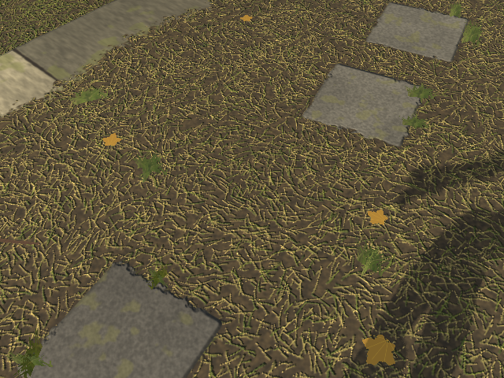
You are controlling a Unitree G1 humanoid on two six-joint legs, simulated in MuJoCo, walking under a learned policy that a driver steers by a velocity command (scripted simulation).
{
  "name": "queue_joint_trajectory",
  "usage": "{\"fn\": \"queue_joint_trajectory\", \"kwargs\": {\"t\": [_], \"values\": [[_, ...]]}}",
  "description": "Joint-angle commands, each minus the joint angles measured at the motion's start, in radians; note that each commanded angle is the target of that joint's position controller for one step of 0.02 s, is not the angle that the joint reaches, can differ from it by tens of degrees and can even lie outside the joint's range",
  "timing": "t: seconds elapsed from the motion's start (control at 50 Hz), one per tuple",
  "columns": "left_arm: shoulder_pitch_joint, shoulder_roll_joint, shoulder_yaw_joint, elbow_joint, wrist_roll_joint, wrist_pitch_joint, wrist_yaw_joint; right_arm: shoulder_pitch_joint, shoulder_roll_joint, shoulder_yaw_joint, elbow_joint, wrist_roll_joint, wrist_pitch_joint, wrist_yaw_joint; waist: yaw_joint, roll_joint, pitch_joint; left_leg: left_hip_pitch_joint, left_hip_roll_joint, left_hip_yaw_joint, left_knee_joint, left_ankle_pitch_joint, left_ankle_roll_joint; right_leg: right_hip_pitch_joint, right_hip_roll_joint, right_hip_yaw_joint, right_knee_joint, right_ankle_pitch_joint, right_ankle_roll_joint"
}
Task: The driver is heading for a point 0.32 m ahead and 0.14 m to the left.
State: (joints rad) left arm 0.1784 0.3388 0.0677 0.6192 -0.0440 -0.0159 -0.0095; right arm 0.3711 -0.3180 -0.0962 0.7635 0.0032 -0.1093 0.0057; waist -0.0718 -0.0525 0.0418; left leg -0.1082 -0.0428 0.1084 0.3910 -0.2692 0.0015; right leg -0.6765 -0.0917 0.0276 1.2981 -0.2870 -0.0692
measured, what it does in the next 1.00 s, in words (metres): walks ahead: right foot, then left foot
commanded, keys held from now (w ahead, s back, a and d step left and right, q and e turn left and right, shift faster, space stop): w+q+shift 0.14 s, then shift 0.86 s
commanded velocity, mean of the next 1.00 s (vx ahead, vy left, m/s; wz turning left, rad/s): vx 0.37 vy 0.00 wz -0.10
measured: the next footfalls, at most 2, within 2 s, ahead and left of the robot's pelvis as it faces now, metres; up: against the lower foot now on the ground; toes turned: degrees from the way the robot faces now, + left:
right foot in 0.26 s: +0.45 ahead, -0.13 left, +0.00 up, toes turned -4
left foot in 0.66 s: +0.58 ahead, +0.10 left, +0.00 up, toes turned -3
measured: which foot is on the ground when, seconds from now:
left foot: down 0.00-0.26, up 0.28-0.64, down 0.66-1.00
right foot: up 0.00-0.24, down 0.26-1.00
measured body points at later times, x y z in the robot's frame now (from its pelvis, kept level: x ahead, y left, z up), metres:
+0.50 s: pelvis +0.36 -0.04 +0.01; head +0.41 -0.05 +0.45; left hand +0.46 +0.23 -0.11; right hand +0.50 -0.32 -0.10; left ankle +0.43 +0.13 -0.68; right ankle +0.40 -0.13 -0.73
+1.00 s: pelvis +0.48 +0.00 +0.00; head +0.50 +0.00 +0.45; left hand +0.56 +0.26 -0.14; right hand +0.62 -0.25 -0.12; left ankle +0.54 +0.10 -0.73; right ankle +0.41 -0.13 -0.73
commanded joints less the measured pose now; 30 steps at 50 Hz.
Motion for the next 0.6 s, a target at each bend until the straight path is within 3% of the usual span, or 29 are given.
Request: {"fn": "queue_joint_trajectory", "kwargs": {"t": [0.02, 0.06, 0.08, 0.14, 0.18, 0.2, 0.22, 0.24, 0.26, 0.28, 0.3, 0.32, 0.34, 0.36, 0.4, 0.42, 0.46, 0.5, 0.54, 0.6], "values": [[-0.02, -0.033, -0.022, -0.087, 0.007, -0.008, -0.011, -0.082, -0.05, 0.006, -0.043, -0.004, -0.023, 0.005, 0.06, 0.086, 0.064, -0.02, 0.285, -0.211, -0.233, 0.172, 0.137, -0.155, -0.078, 0.094, -0.048, 0.119, 0.012], [-0.078, -0.04, -0.029, -0.096, 0.01, -0.023, -0.014, -0.031, -0.062, 0.012, -0.013, -0.015, -0.027, 0.011, 0.051, 0.048, 0.11, -0.054, 0.258, -0.149, -0.272, 0.239, 0.153, -0.133, -0.026, 0.094, -0.193, 0.221, 0.011], [-0.124, -0.038, -0.032, -0.108, 0.012, -0.033, -0.021, -0.008, -0.074, 0.013, 0.001, -0.01, -0.024, 0.01, 0.046, 0.032, 0.132, -0.046, 0.251, -0.123, -0.291, 0.268, 0.154, -0.123, -0.007, 0.066, -0.286, 0.262, 0.002], [-0.28, -0.042, -0.041, -0.158, 0.027, -0.069, -0.053, 0.096, -0.117, 0.019, 0.057, 0.028, -0.01, 0.009, 0.014, 0.012, 0.162, 0.043, 0.28, -0.128, -0.339, 0.395, 0.171, -0.05, 0.011, -0.048, -0.54, 0.338, -0.014], [-0.304, -0.026, -0.033, -0.164, 0.031, -0.091, -0.072, 0.097, -0.167, 0.016, 0.07, 0.023, 0.006, 0.001, 0.025, 0.066, 0.133, 0.134, 0.276, -0.071, -0.258, 0.797, 0.151, 0.061, 0.089, -0.118, -0.665, 0.321, -0.024], [-0.266, 0.005, -0.016, -0.161, 0.037, -0.094, -0.071, 0.116, -0.191, 0.016, 0.083, 0.019, 0.013, -0.006, 0.056, 0.134, 0.065, 0.197, 0.283, -0.063, -0.164, 1.054, 0.134, 0.147, 0.137, -0.14, -0.684, 0.284, -0.037], [-0.143, 0.054, 0.007, -0.135, 0.04, -0.091, -0.064, 0.127, -0.202, 0.018, 0.099, 0.015, 0.023, -0.011, 0.127, 0.205, -0.031, 0.224, 0.285, -0.06, -0.009, 1.215, 0.111, 0.301, 0.165, -0.133, -0.705, 0.276, -0.063], [0.043, 0.087, 0.028, -0.085, 0.043, -0.084, -0.051, 0.088, -0.209, 0.02, 0.102, 0.017, 0.031, -0.016, 0.245, 0.233, -0.124, 0.151, 0.258, -0.028, 0.21, 1.269, 0.072, 0.544, 0.156, -0.12, -0.794, 0.41, -0.09], [0.222, 0.146, 0.045, -0.034, 0.066, -0.071, -0.03, 0.068, -0.167, 0.032, 0.069, 0.004, 0.026, -0.024, 0.31, 0.191, -0.249, -0.09, 0.194, -0.045, 0.515, 0.944, 0.028, 0.891, 0.014, 0.032, -0.729, 0.656, -0.124], [0.224, 0.223, 0.034, -0.022, 0.105, -0.074, -0.023, 0.262, 0.033, 0.085, 0.054, -0.019, 0.012, -0.007, 0.141, -0.16, -0.476, -0.437, -0.004, -0.129, 0.988, -0.318, -0.031, 1.266, -0.35, 0.505, -0.647, 1.098, -0.31], [0.291, 0.142, 0.03, -0.017, 0.099, -0.07, -0.022, 0.237, -0.098, 0.06, 0.098, 0.009, -0.007, -0.002, 0.231, -0.065, -0.691, -0.413, -0.022, -0.351, 1.094, -0.374, -0.022, 1.239, -0.344, 0.618, -0.721, 1.112, -0.342], [0.204, 0.118, 0.019, -0.001, 0.081, -0.068, -0.024, 0.103, -0.11, 0.048, 0.046, 0.044, -0.006, -0.005, 0.192, -0.068, -0.501, -0.486, 0.041, -0.302, 1.052, -0.329, -0.026, 1.094, -0.294, 0.444, -0.772, 1.08, -0.316], [0.119, 0.078, 0.011, 0.012, 0.052, -0.074, -0.024, 0.017, -0.09, 0.058, 0.015, 0.035, -0.004, -0.014, 0.154, 0.002, -0.306, -0.535, 0.093, -0.229, 0.949, -0.266, -0.03, 0.902, -0.236, 0.329, -0.826, 0.984, -0.268], [0.07, 0.039, -0.001, 0.018, 0.049, -0.079, -0.021, -0.019, -0.073, 0.055, 0.022, 0.021, 0.006, -0.021, 0.121, 0.042, -0.206, -0.527, 0.113, -0.201, 0.904, -0.224, -0.039, 0.749, -0.195, 0.269, -0.878, 0.921, -0.243], [0.022, 0.011, -0.009, 0.033, 0.063, -0.087, -0.025, 0.031, -0.04, 0.055, 0.036, 0.012, 0.041, -0.02, 0.044, 0.037, -0.159, -0.382, 0.145, -0.196, 0.827, -0.171, -0.048, 0.528, -0.166, 0.188, -0.978, 0.887, -0.231], [0.003, 0.011, -0.008, 0.045, 0.063, -0.091, -0.026, 0.049, -0.009, 0.06, 0.038, 0.009, 0.053, -0.02, 0.018, 0.03, -0.156, -0.335, 0.155, -0.194, 0.756, -0.156, -0.058, 0.465, -0.167, 0.154, -1.007, 0.881, -0.234], [-0.046, 0.029, -0.003, 0.068, 0.066, -0.093, -0.021, 0.016, 0.017, 0.069, 0.027, 0.001, 0.066, -0.023, -0.006, 0.004, -0.129, -0.267, 0.154, -0.168, 0.57, -0.086, -0.069, 0.35, -0.136, 0.062, -1.035, 0.899, -0.218], [-0.044, 0.051, 0.005, 0.089, 0.066, -0.084, -0.01, -0.044, 0.013, 0.074, 0.023, -0.009, 0.066, -0.017, 0.017, -0.029, -0.147, -0.221, 0.134, -0.144, 0.42, 0.104, -0.064, 0.347, -0.094, -0.004, -1.034, 0.847, -0.191], [-0.014, 0.061, 0.006, 0.115, 0.062, -0.074, -0.003, -0.104, -0.016, 0.069, 0.019, -0.007, 0.066, -0.008, 0.044, -0.031, -0.151, -0.205, 0.118, -0.146, 0.339, 0.232, -0.058, 0.372, -0.091, -0.008, -1.033, 0.728, -0.175], [0.001, 0.067, 0.004, 0.152, 0.052, -0.062, -0.001, -0.175, -0.054, 0.057, 0.003, -0.014, 0.068, -0.002, 0.051, -0.023, -0.123, -0.187, 0.106, -0.159, 0.235, 0.254, -0.029, 0.393, -0.106, 0.02, -0.986, 0.551, -0.141]]}}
